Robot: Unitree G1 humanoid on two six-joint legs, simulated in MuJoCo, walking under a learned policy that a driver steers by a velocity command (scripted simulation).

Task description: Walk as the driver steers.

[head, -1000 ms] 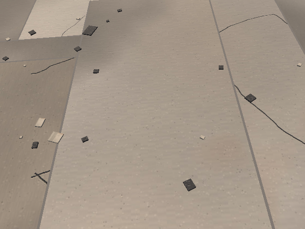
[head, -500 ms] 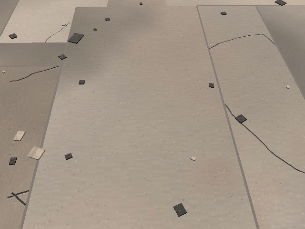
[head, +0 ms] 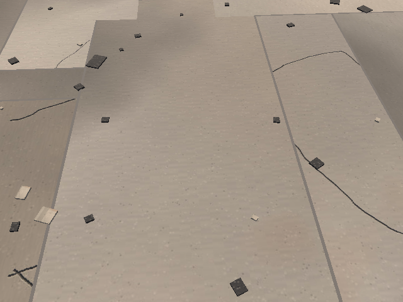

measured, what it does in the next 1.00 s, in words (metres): walks ahead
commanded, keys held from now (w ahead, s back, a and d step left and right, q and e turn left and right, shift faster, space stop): no key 0.42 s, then w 0.58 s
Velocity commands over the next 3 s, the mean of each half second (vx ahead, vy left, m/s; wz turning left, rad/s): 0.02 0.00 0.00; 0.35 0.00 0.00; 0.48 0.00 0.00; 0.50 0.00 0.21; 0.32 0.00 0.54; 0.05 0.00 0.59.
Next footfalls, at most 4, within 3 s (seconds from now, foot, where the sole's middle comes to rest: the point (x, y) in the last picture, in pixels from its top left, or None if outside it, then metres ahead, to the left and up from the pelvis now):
1.04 left None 0.34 0.13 -0.77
1.60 right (239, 257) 0.67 -0.10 -0.77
2.16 left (169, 193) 0.94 0.16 -0.77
2.64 right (198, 152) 1.16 0.05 -0.77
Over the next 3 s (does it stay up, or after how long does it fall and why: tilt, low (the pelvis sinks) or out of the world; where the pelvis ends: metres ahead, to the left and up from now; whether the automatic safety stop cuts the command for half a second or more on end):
stays up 1.00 0.10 0.00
